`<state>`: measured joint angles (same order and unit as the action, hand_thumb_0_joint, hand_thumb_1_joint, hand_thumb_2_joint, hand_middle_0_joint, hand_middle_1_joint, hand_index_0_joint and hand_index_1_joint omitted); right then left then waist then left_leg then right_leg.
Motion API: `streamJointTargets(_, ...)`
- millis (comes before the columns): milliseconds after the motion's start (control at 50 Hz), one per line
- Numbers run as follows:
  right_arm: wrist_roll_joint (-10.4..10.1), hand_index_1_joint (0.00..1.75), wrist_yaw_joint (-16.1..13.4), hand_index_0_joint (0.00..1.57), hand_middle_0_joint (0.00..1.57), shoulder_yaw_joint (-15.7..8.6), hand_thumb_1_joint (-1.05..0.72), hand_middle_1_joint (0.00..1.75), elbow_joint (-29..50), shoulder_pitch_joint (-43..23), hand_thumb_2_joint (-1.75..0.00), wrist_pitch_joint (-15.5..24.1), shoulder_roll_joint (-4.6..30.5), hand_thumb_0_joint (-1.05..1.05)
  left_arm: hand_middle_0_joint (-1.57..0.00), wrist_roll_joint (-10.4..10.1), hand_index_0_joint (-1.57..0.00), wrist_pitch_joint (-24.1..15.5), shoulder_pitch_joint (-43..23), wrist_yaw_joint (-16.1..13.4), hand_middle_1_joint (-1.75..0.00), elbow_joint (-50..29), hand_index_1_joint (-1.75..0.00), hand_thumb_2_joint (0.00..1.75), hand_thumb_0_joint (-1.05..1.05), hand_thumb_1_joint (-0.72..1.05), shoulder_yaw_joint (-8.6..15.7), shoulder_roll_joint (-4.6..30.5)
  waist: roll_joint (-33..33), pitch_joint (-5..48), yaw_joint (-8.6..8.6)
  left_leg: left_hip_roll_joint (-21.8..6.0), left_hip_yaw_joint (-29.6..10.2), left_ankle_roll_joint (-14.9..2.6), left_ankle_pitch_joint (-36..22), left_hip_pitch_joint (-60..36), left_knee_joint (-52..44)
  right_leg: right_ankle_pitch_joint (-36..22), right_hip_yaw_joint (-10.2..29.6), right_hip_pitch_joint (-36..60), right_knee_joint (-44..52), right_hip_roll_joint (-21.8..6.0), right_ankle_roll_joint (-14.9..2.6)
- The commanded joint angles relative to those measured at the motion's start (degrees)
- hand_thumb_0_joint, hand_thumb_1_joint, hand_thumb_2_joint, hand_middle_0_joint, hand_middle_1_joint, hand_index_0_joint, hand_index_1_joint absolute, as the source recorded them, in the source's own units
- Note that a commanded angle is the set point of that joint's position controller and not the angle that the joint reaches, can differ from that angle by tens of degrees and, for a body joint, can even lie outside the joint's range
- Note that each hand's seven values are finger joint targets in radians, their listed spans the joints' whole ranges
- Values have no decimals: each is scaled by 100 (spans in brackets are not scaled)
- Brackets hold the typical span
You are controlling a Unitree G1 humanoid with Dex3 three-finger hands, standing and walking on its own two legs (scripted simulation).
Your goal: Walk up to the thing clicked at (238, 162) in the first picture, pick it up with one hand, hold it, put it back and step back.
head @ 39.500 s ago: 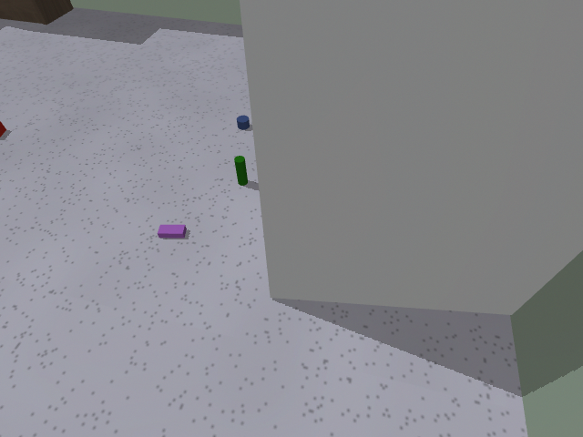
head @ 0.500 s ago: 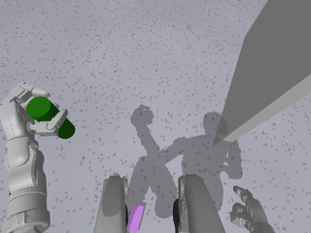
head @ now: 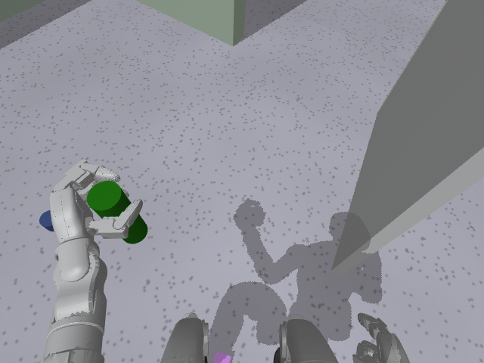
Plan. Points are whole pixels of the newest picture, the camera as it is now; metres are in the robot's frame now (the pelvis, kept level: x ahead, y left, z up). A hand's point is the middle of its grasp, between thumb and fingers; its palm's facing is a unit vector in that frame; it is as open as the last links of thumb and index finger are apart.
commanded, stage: lift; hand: left
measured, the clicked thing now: (121, 215) +0.35 +0.21 -0.01
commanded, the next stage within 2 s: hold in 0.18 s
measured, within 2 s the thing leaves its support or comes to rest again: neither
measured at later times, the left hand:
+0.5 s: hand (120, 183) +0.36 +0.19 +0.08, palm faces +0.34 -0.94 -0.03, open 8.1 cm
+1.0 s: hand (128, 174) +0.37 +0.17 +0.10, palm faces +0.34 -0.94 -0.02, open 8.1 cm
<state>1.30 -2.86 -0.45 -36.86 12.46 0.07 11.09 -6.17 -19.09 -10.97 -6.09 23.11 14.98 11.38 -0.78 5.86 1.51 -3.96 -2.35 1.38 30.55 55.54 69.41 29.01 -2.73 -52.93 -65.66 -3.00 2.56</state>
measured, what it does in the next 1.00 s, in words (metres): stands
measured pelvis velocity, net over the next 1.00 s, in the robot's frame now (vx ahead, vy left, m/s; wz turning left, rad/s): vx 0.02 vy -0.02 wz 0.01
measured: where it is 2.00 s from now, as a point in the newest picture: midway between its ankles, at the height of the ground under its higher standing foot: outside the picture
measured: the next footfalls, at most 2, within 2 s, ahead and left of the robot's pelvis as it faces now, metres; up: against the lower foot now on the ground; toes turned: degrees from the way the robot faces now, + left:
none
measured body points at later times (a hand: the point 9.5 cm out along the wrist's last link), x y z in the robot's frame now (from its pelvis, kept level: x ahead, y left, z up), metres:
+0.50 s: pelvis +0.01 -0.01 +0.04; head +0.08 +0.00 +0.48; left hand +0.34 +0.24 +0.09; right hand +0.15 -0.25 -0.08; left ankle +0.03 +0.13 -0.64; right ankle +0.03 -0.15 -0.64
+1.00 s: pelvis +0.02 -0.02 +0.05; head +0.08 -0.01 +0.50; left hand +0.34 +0.22 +0.10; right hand +0.15 -0.26 -0.07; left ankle +0.03 +0.13 -0.64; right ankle +0.03 -0.15 -0.64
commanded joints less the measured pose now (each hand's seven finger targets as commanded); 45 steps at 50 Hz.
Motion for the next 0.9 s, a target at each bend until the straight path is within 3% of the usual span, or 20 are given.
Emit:
streamJointTargets(0, 10, 30, -88, 20, 20, -282, -88, 30, 569, 146, -89, 225, 840, 0, -126, -94, -130, -512, -1344, -47, -139, -1101, -137, 123, 0, 22, 84, 666, -270, 1919, 28, 226, 20, -90, -1519, -1689, -1338, -1545, -100, 1198, 1002, 290, -310)
streamJointTargets(40, 25, 30, -91, 20, 20, -312, -89, 30, 586, 195, -89, 204, 859, 0, -125, -36, -128, -584, -1598, -78, -138, -1611, -136, 122, 0, 21, 80, 808, -422, 2137, -10, 211, 17, -59, -1604, -1944, -1434, -1580, -103, 1332, 1070, 290, -321)
streamJointTargets(60, 20, 30, -93, 20, 20, -299, -88, 30, 619, 131, -89, 187, 857, 0, -125, -6, -128, -547, -1510, -65, -138, -1474, -136, 122, 0, 21, -64, 695, -379, 2033, 31, 220, 20, -64, -1559, -2002, -1513, -1553, -113, 1356, 1138, 278, -320)
streamJointTargets(160, 18, 30, -88, 20, 20, -275, -89, 30, 620, 107, -89, 171, 802, 0, -123, -57, -127, -493, -1234, -108, -136, -1246, -135, 121, 0, 20, -13, 580, -128, 1744, 5, 234, 55, -82, -1502, -1965, -1732, -1560, -112, 1669, 1387, 296, -279)
streamJointTargets(200, 11, 30, -92, 20, 20, -278, -89, 30, 652, 84, -89, 169, 783, 0, -121, -61, -125, -548, -1666, -152, -136, -1754, -135, 122, 0, 22, -30, 673, -302, 1836, -24, 256, 103, -75, -1481, -2056, -1781, -1561, -75, 1754, 1453, 279, -277)
streamJointTargets(220, 14, 30, -112, 20, 20, -284, -89, 30, 581, 126, -89, 152, 811, 0, -122, -39, -125, -453, -1206, -169, -136, -1129, -135, 122, 0, 24, 34, 617, -150, 1650, -3, 247, 109, -77, -1480, -2111, -1822, -1545, -80, 1734, 1513, 282, -274)
streamJointTargets(240, 35, 30, -111, 20, 20, -256, -89, 30, 610, 93, -89, 147, 780, 0, -120, 3, -124, -452, -1207, -166, -135, -1247, -133, 121, 0, 24, -131, 546, -86, 1606, 16, 244, 117, -84, -1515, -2072, -1852, -1583, -78, 1834, 1557, 298, -260)
streamJointTargets(280, 43, 30, -123, 20, 20, -268, -89, 30, 594, 77, -89, 151, 764, 0, -121, 70, -125, -445, -1337, -238, -134, -1325, -132, 119, 0, 20, -33, 664, -168, 1654, -24, 264, 142, -82, -1527, -2138, -1892, -1624, -52, 1922, 1621, 274, -252)
streamJointTargets(300, 36, 30, -126, 20, 20, -280, -88, 30, 671, 68, -89, 149, 761, 0, -120, 53, -124, -479, -1572, -254, -133, -1713, -132, 118, 0, 19, -113, 606, -222, 1699, -16, 277, 161, -77, -1510, -2195, -1932, -1630, -38, 1987, 1662, 265, -248)
streamJointTargets(360, 27, 30, -130, 20, 20, -254, -89, 30, 608, 54, -89, 161, 744, 0, -119, -35, -122, -472, -1412, -223, -133, -1553, -132, 120, 0, 23, -149, 496, -165, 1661, 1, 282, 189, -83, -1655, -2286, -1957, -1792, -29, 2123, 1723, 275, -228)
streamJointTargets(400, 27, 30, -147, 20, 20, -274, -89, 30, 590, 53, -89, 142, 769, 0, -120, -20, -124, -404, -1084, -234, -135, -1100, -133, 121, 0, 25, -21, 523, 55, 1607, 6, 283, 205, -107, -1764, -2266, -1953, -1948, -19, 2232, 1775, 277, -198)
streamJointTargets(420, 33, 30, -135, 20, 20, -275, -88, 30, 604, 40, -89, 143, 751, 0, -120, 31, -124, -430, -1344, -243, -133, -1537, -132, 119, 0, 23, -138, 562, -77, 1583, 5, 291, 219, -99, -1689, -2259, -2001, -1895, -6, 2242, 1816, 269, -201)
streamJointTargets(480, 47, 30, -141, 20, 20, -269, -89, 30, 606, 31, -89, 118, 762, 0, -119, 20, -123, -392, -1348, -269, -134, -1535, -132, 120, 0, 25, -202, 452, -111, 1653, 8, 285, 216, -79, -1847, -2427, -2069, -2021, -12, 2355, 1856, 281, -210)
streamJointTargets(540, 32, 30, -147, 20, 20, -278, -89, 30, 580, 22, -89, 111, 758, 0, -119, 41, -122, -358, -1244, -294, -134, -1255, -133, 121, 0, 27, -164, 452, -52, 1507, -17, 270, 232, -75, -1898, -2528, -2133, -2035, -12, 2357, 1935, 280, -211)
streamJointTargets(560, 36, 30, -146, 20, 20, -308, -89, 30, 591, 7, -89, 121, 798, 0, -120, 26, -123, -397, -1510, -296, -134, -1655, -133, 122, 0, 27, -198, 487, -89, 1619, -11, 259, 218, -68, -1949, -2593, -2158, -2084, -22, 2394, 1921, 283, -218)
streamJointTargets(580, 43, 30, -137, 20, 20, -272, -89, 30, 548, 22, -89, 118, 761, 0, -121, 6, -124, -378, -1267, -306, -135, -1253, -133, 121, 0, 27, -147, 402, -6, 1556, -3, 265, 218, -73, -2002, -2550, -2146, -2132, -27, 2445, 1913, 291, -212)
streamJointTargets(640, 45, 30, -127, 20, 20, -288, -89, 30, 553, 13, -89, 128, 760, 0, -121, 25, -124, -426, -1561, -332, -135, -1565, -134, 122, 0, 25, -121, 524, -106, 1622, -34, 276, 238, -68, -2123, -2644, -2185, -2273, -17, 2570, 1936, 283, -206)
streamJointTargets(780, 41, 30, -112, 20, 20, -301, -89, 30, 578, -56, -89, 102, 763, 0, -122, 24, -124, -375, -988, -307, -135, -1085, -135, 122, 0, 27, -266, 202, 89, 1381, 2, 283, 274, -77, -2117, -2722, -2280, -2304, -11, 2592, 2080, 303, -183)
streamJointTargets(820, 46, 30, -111, 20, 20, -313, -89, 30, 542, 1, -89, 90, 789, 0, -121, 38, -124, -430, -1424, -332, -134, -1562, -134, 122, 0, 28, -170, 446, -74, 1652, -34, 280, 279, -62, -2295, -2831, -2282, -2467, 4, 2764, 2055, 288, -196)
streamJointTargets(880, 52, 30, -99, 20, 20, -304, -89, 30, 540, 2, -89, 80, 755, 0, -122, 51, -125, -394, -1215, -359, -135, -1447, -134, 122, 0, 27, -252, 307, -32, 1610, -37, 269, 260, -56, -2426, -2876, -2315, -2552, -27, 2803, 2050, 315, -205)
